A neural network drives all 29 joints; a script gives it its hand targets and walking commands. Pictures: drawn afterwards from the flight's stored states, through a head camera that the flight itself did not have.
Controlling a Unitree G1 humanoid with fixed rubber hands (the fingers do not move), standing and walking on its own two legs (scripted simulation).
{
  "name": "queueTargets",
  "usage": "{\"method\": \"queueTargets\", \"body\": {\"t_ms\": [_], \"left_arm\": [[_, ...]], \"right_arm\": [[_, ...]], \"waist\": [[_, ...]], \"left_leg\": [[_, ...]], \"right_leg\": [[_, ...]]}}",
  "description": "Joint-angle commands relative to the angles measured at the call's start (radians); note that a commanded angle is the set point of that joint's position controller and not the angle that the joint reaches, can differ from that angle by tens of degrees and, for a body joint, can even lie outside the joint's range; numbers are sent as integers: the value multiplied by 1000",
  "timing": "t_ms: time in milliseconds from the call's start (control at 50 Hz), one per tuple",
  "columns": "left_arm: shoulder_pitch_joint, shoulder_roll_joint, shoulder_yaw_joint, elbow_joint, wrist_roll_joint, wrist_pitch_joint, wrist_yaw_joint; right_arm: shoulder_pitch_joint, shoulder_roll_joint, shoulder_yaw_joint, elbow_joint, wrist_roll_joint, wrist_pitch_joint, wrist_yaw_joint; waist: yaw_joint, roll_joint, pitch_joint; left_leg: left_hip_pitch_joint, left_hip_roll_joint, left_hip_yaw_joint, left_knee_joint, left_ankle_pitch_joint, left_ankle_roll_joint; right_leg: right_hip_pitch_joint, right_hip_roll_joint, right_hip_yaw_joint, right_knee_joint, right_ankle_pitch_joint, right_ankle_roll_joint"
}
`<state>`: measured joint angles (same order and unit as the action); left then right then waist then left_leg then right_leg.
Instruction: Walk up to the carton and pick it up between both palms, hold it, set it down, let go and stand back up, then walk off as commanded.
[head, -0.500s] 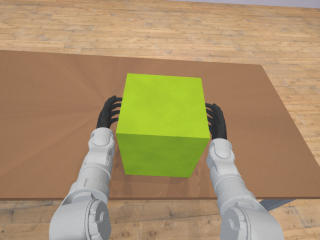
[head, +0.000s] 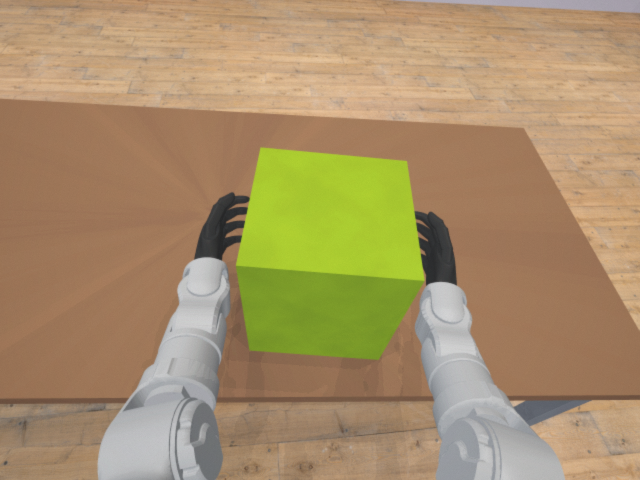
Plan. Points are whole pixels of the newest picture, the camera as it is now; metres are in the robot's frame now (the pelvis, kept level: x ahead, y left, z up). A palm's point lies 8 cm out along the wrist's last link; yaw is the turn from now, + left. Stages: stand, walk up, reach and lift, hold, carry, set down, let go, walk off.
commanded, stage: set down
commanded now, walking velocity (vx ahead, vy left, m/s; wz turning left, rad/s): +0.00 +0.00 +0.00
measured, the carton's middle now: (323, 261) +0.43 +0.00 -0.02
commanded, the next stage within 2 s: none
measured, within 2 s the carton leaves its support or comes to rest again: neither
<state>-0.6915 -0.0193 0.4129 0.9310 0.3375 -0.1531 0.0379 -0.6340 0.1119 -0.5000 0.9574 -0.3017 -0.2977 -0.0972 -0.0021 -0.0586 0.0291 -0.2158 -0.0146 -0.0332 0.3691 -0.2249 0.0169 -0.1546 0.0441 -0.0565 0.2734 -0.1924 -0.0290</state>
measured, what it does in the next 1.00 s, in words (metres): stands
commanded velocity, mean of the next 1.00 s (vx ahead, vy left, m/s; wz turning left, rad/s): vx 0.00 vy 0.00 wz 0.00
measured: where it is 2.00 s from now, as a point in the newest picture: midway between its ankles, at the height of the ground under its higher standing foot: outside the picture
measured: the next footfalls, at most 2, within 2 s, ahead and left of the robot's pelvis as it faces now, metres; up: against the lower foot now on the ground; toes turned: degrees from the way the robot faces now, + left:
none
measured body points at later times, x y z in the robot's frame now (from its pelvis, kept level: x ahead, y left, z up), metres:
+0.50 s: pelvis +0.00 +0.00 +0.00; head +0.05 +0.03 +0.45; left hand +0.41 +0.16 +0.03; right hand +0.39 -0.14 +0.04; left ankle -0.03 +0.10 -0.75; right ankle -0.04 -0.09 -0.75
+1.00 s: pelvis +0.00 -0.01 +0.00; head +0.06 +0.02 +0.44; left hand +0.41 +0.16 +0.03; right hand +0.39 -0.15 +0.04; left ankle -0.03 +0.10 -0.75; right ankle -0.04 -0.09 -0.75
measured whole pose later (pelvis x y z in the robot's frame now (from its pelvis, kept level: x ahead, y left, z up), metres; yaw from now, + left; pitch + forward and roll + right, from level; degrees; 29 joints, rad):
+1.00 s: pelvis +0.00 -0.01 +0.00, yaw +0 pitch +4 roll +0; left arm -0.69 -0.01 0.48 0.96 0.35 -0.22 0.00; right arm -0.64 0.12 -0.51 0.99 -0.32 -0.36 -0.09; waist 0.00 -0.06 0.04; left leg -0.22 -0.01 -0.03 0.37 -0.23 0.01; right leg -0.18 0.04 -0.06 0.33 -0.22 -0.03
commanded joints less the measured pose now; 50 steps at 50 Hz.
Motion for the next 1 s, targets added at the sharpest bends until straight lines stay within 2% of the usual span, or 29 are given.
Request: {"method": "queueTargets", "body": {"t_ms": [0,80,100,140,200,220,240,280,300,380,400,440,460,540,580,600,640,660,680,700,740,760,820,860,880,900,940,960,980], "left_arm": [[-406,-491,-98,-17,100,-65,-131],[-373,-475,-61,25,124,-57,-139],[-396,-469,-86,19,98,-66,-138],[-377,-466,-55,40,120,-57,-142],[-389,-475,-70,6,109,-69,-142],[-365,-469,-49,12,116,-70,-143],[-374,-473,-67,14,116,-69,-140],[-371,-473,-71,3,115,-70,-143],[-378,-471,-71,-5,112,-71,-140],[-348,-467,-41,23,130,-69,-149],[-357,-459,-48,27,126,-74,-148],[-341,-463,-46,23,126,-65,-149],[-347,-469,-44,20,130,-66,-154],[-356,-452,-27,8,135,-75,-150],[-329,-445,-27,15,138,-64,-154],[-338,-445,-30,18,139,-72,-155],[-321,-441,-18,20,140,-71,-158],[-339,-431,-32,18,130,-76,-159],[-321,-420,-9,35,133,-71,-159],[-336,-388,-2,33,135,-72,-152],[-334,-373,10,41,146,-62,-156],[-329,-359,13,30,135,-67,-151],[-351,-198,51,46,132,-60,-121],[-343,-129,77,33,115,-62,-101],[-323,-162,55,12,100,-73,-94],[-344,-25,56,26,63,-75,-70],[-333,13,14,61,4,-78,-50],[-321,132,24,60,-22,-76,-24],[-313,145,4,72,-57,-83,-9]], "right_arm": [[-460,549,210,-3,-191,-69,150],[-434,544,198,15,-197,-62,147],[-454,551,212,-7,-195,-69,146],[-455,561,209,-12,-192,-68,149],[-427,552,202,16,-203,-68,150],[-429,551,209,0,-195,-73,151],[-426,551,204,7,-196,-73,150],[-423,566,213,16,-194,-71,147],[-413,549,189,13,-196,-72,144],[-397,548,198,33,-200,-66,150],[-401,549,205,26,-201,-69,146],[-397,541,191,28,-206,-71,146],[-371,540,178,46,-208,-69,144],[-375,545,189,41,-201,-65,151],[-356,541,193,42,-202,-59,148],[-368,551,202,42,-200,-64,149],[-342,544,198,38,-206,-60,147],[-353,528,190,38,-206,-63,147],[-345,510,171,49,-212,-60,148],[-347,489,186,52,-193,-54,148],[-342,464,162,63,-191,-50,146],[-339,447,170,54,-182,-47,142],[-348,261,105,57,-145,-40,116],[-345,217,108,43,-112,-34,89],[-323,262,117,66,-115,-35,80],[-319,116,141,54,-60,-39,62],[-322,77,195,104,10,-35,33],[-295,-69,207,130,66,-40,14],[-329,-77,257,142,117,-47,9]], "waist": [[47,83,-477],[62,59,-437],[49,63,-459],[65,56,-440],[40,69,-443],[77,62,-428],[64,61,-438],[66,65,-441],[42,76,-434],[60,58,-392],[59,55,-402],[55,58,-394],[37,74,-379],[62,60,-387],[60,61,-354],[68,78,-372],[48,45,-352],[32,61,-362],[44,62,-346],[66,70,-357],[56,71,-334],[67,70,-346],[57,84,-351],[71,64,-348],[60,51,-320],[80,63,-381],[58,44,-324],[63,64,-360],[94,62,-372]], "left_leg": [[-89,21,127,-31,416,-53],[-127,14,131,-53,358,-37],[-128,13,129,-44,365,-39],[-146,11,133,-50,330,-34],[-143,15,123,-44,364,-44],[-148,16,128,-48,350,-40],[-143,14,127,-53,351,-36],[-149,12,126,-46,359,-38],[-137,15,118,-44,350,-40],[-130,20,119,-44,350,-33],[-149,17,127,-39,342,-31],[-130,16,125,-46,341,-34],[-135,13,126,-38,333,-34],[-145,16,119,-35,332,-28],[-133,14,120,-36,342,-26],[-156,13,125,-28,322,-28],[-142,14,117,-31,315,-26],[-145,18,112,-21,345,-30],[-147,17,115,-31,331,-29],[-134,18,120,-34,337,-28],[-128,17,122,-30,329,-27],[-126,17,124,-35,328,-26],[-129,15,126,-23,334,-29],[-145,12,133,-16,336,-19],[-156,16,120,-13,338,-17],[-170,16,133,-9,318,-15],[-184,18,119,-11,291,-14],[-171,14,131,6,316,-17],[-218,20,127,17,321,-18]], "right_leg": [[275,-54,-6,110,561,69],[294,-64,4,102,554,69],[300,-63,-1,111,579,73],[307,-62,7,111,551,75],[296,-56,-4,117,558,72],[306,-64,4,121,559,75],[289,-59,1,113,542,73],[290,-66,3,120,579,76],[287,-64,2,120,539,73],[266,-57,3,110,502,72],[258,-61,6,128,542,72],[250,-60,-1,111,507,73],[251,-59,-1,116,505,71],[248,-61,8,110,479,71],[245,-59,0,118,500,75],[246,-60,2,122,482,69],[249,-62,5,117,487,73],[245,-62,5,128,506,69],[249,-58,4,122,491,71],[238,-57,10,121,466,70],[208,-56,7,115,447,68],[206,-57,7,113,426,65],[193,-50,9,112,416,66],[196,-56,22,119,428,69],[188,-57,16,116,414,70],[191,-58,28,130,435,69],[174,-59,31,117,444,73],[173,-55,39,129,477,69],[175,-53,49,139,482,62]]}}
